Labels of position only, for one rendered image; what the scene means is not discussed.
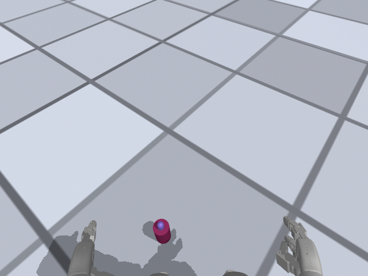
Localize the left robot hand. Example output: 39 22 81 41
68 220 114 276

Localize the right robot hand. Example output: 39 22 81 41
276 216 323 276

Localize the bottle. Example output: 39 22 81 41
153 218 171 244

